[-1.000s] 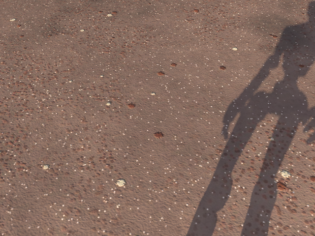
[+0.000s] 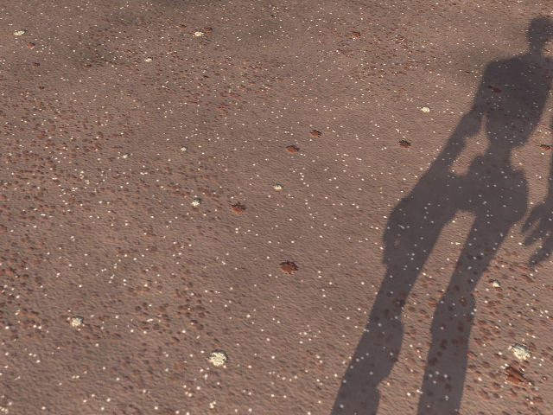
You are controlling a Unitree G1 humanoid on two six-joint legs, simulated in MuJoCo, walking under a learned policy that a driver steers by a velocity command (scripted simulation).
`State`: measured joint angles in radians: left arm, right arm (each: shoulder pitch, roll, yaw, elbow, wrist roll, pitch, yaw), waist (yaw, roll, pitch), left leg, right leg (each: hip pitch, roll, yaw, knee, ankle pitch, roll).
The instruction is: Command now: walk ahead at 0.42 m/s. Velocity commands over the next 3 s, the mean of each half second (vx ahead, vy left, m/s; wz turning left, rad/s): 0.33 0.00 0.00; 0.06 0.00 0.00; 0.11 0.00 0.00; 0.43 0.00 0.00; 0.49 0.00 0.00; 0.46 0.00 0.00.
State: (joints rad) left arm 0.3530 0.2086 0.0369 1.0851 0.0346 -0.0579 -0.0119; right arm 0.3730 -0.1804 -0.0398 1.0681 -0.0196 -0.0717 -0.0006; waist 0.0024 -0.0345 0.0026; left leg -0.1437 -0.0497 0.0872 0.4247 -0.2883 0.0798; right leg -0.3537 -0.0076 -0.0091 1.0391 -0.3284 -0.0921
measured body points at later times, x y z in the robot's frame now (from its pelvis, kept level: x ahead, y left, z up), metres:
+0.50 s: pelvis +0.23 -0.01 -0.01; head +0.27 -0.01 +0.44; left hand +0.28 +0.23 -0.16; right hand +0.23 -0.24 -0.16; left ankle +0.14 +0.11 -0.65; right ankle +0.31 -0.05 -0.74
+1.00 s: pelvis +0.30 +0.02 +0.00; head +0.30 +0.02 +0.45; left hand +0.29 +0.24 -0.16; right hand +0.29 -0.19 -0.16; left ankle +0.29 +0.13 -0.74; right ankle +0.31 -0.05 -0.74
